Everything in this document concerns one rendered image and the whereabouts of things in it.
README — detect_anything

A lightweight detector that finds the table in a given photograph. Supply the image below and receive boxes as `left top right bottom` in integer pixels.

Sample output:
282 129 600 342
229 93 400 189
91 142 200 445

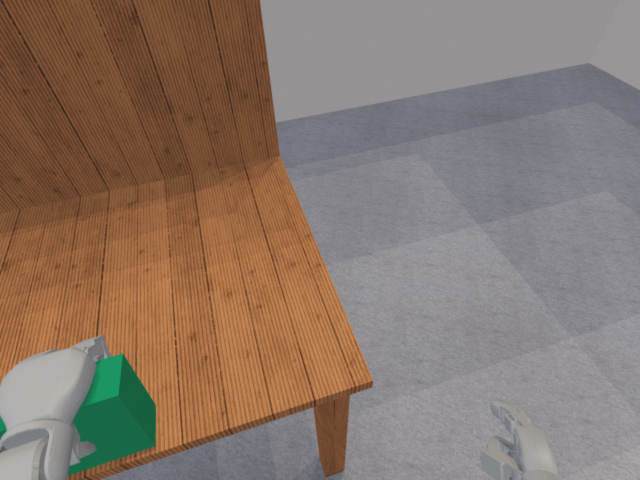
0 0 373 480

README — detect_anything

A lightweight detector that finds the robot left hand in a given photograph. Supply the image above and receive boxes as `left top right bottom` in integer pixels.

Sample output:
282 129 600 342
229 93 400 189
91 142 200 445
0 335 111 466

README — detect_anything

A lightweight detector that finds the robot right hand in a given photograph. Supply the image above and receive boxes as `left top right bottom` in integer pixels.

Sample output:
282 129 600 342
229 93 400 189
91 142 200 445
481 400 558 480

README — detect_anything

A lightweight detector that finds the robot left forearm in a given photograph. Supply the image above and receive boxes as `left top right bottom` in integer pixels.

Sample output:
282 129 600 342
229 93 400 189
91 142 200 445
0 419 74 480

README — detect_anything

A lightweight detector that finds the sponge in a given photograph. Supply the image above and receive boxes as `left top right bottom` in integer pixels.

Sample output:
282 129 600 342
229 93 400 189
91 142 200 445
0 354 156 475

